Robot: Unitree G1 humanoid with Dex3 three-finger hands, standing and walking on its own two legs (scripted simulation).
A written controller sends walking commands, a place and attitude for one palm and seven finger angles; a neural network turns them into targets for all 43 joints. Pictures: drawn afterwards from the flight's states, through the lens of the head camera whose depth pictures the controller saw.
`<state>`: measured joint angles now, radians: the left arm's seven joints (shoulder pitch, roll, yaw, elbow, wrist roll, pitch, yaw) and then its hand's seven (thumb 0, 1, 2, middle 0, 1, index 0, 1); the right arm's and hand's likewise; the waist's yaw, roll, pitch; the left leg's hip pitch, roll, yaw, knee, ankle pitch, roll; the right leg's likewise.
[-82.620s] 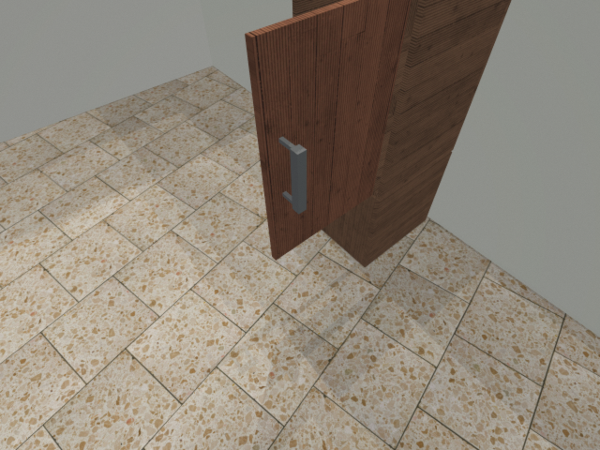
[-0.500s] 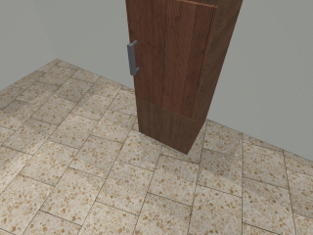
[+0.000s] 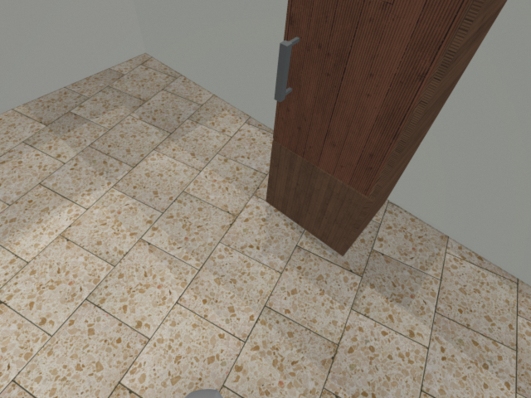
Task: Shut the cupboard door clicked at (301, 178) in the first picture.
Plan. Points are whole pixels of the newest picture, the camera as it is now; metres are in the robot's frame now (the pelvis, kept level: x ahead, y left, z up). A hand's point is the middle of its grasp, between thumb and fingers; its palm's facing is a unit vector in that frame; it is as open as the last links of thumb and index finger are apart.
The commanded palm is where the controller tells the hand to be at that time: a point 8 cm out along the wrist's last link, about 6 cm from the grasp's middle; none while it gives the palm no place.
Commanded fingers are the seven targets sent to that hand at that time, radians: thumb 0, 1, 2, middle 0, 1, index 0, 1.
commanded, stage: walk to a spot facing it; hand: left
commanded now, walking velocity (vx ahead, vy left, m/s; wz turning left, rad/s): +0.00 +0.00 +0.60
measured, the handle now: (287, 70) +0.92 -0.03 -0.02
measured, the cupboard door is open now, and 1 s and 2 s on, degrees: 1 1 1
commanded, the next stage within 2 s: turn to face it in 1.92 s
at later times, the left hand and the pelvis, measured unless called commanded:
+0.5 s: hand out of the picture +0.02 +0.19 -0.13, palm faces +0.29 -0.90 -0.32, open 7.4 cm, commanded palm none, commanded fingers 0.00 0.90 0.90 -0.20 -0.30 -0.20 -0.30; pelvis -0.01 -0.05 +0.02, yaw +18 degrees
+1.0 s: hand out of the picture -0.09 +0.18 -0.14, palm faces +0.61 -0.75 -0.26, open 7.4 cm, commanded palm none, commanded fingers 0.00 0.90 0.90 -0.20 -0.30 -0.20 -0.30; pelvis +0.00 -0.03 +0.02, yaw +37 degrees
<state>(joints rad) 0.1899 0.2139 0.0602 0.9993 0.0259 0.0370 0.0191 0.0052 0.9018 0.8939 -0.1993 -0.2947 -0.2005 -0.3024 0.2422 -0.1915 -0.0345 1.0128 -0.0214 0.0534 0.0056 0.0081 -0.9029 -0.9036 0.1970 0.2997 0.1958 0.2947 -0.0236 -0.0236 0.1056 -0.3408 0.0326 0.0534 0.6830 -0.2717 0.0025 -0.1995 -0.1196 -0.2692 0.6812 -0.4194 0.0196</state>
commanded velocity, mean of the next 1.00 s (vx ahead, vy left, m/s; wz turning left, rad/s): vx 0.08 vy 0.00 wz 0.60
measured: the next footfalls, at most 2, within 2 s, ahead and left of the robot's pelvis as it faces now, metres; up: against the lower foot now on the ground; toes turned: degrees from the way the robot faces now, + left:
right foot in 0.42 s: +0.05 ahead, -0.15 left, +0.00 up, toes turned +16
left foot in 0.80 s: -0.05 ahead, +0.09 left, +0.00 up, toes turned +34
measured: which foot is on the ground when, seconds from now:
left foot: down 0.00-0.42, up 0.44-0.78, down 0.80-1.00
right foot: down 0.00-0.00, up 0.02-0.40, down 0.42-0.80, up 0.82-1.00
